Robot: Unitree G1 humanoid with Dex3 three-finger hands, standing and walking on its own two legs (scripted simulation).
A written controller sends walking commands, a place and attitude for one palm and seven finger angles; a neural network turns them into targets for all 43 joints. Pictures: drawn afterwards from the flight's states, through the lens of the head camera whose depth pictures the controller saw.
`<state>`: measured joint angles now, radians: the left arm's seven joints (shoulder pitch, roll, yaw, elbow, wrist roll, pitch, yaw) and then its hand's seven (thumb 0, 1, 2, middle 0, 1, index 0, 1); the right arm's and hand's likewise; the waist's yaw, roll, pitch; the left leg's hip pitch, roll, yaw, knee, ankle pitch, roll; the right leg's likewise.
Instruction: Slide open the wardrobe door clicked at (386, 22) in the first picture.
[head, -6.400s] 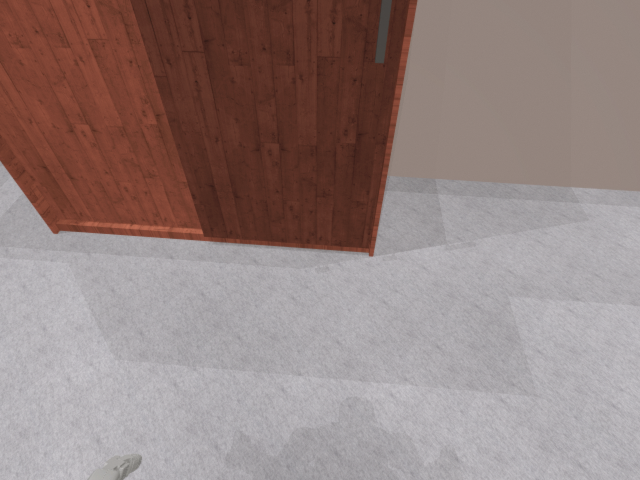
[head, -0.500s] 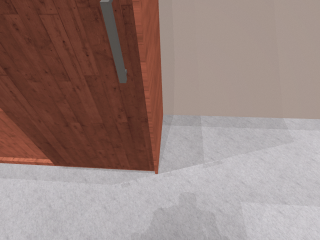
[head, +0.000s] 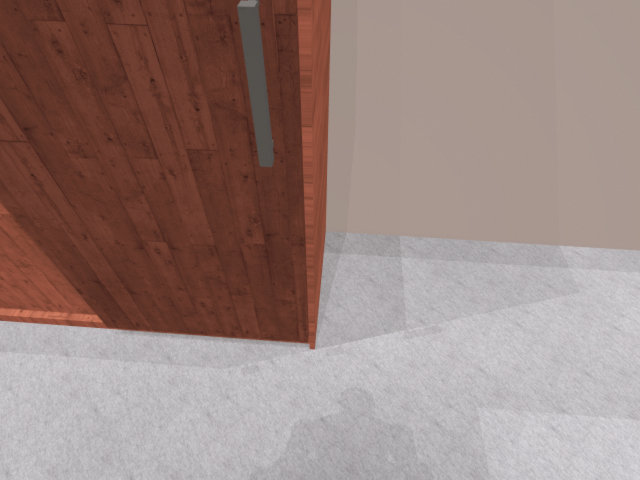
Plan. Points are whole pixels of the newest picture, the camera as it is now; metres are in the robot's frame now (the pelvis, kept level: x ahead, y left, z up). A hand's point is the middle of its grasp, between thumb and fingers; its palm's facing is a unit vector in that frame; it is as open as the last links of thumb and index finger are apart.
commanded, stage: look again from close up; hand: right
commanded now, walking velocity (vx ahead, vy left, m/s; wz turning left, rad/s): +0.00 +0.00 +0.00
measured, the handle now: (261, 89) +0.62 +0.14 +0.18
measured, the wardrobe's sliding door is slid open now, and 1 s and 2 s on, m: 0.00 0.00 0.00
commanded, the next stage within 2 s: shuffle to correct the standing spot in 0.56 s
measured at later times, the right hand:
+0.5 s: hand out of the picture -0.05 -0.16 -0.17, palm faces +0.05 +0.99 -0.14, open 7.3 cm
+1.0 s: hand out of the picture +0.00 -0.16 -0.18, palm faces +0.02 +0.98 -0.20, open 7.3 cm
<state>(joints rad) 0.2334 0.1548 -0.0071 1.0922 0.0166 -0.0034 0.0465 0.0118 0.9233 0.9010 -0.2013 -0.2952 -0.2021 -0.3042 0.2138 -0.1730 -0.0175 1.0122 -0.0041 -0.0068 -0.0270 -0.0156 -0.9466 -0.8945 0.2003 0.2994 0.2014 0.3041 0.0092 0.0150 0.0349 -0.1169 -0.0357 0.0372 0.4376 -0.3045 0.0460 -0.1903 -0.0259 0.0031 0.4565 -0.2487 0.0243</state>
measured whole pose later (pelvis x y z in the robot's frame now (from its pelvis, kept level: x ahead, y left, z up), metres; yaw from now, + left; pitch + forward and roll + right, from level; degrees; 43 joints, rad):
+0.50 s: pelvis -0.01 -0.01 +0.00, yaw +0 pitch -1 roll +0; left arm 0.26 0.14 -0.02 1.14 0.01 -0.01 0.04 0.01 0.91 0.90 -0.20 -0.30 -0.20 -0.30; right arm 0.35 -0.12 0.01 1.11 -0.01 -0.02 -0.03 0.00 -0.91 -0.89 0.20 0.30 0.20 0.30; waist -0.01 0.02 0.04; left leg -0.11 -0.03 0.04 0.39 -0.26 0.04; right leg -0.18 -0.02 0.00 0.40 -0.20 0.02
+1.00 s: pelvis +0.02 +0.02 -0.01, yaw +1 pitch +2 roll -2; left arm 0.35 0.13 0.02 1.11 0.03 -0.01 0.05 0.01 0.90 0.90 -0.20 -0.30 -0.20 -0.30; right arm 0.35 -0.16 -0.05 1.06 -0.04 0.01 0.01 0.00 -0.91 -0.90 0.19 0.30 0.20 0.30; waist 0.01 0.02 0.01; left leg -0.23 -0.02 0.07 0.56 -0.36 0.06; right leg -0.25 -0.04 -0.01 0.53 -0.31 0.02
